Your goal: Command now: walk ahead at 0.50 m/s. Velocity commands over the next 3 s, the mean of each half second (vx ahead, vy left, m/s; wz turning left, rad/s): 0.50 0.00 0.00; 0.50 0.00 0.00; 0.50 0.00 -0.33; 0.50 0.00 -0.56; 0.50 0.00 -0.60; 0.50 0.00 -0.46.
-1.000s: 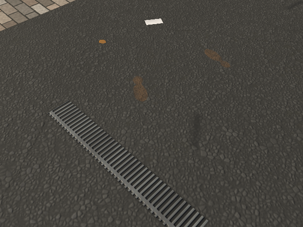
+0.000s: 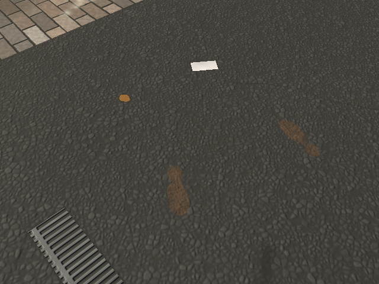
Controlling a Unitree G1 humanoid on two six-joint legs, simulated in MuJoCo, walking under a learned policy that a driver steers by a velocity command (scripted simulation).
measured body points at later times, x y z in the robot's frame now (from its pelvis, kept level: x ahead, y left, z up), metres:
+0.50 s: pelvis +0.28 -0.06 -0.01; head +0.31 -0.07 +0.44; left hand +0.45 +0.19 -0.11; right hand +0.26 -0.32 -0.16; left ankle +0.11 +0.08 -0.66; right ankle +0.36 -0.15 -0.74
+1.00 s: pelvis +0.55 -0.01 -0.02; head +0.58 +0.00 +0.43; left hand +0.51 +0.26 -0.16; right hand +0.75 -0.25 -0.11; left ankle +0.67 +0.09 -0.74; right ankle +0.37 -0.15 -0.72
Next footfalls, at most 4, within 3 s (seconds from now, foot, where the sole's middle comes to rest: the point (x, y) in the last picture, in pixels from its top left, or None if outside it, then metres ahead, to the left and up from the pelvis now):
0.42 right None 0.40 -0.15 -0.77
0.98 left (166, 223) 0.70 0.09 -0.77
1.54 right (228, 163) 0.99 -0.16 -0.77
2.02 left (207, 107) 1.33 -0.08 -0.77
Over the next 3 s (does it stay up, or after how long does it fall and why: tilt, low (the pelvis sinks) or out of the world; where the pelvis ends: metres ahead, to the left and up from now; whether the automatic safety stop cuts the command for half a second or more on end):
stays up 1.48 -0.48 0.00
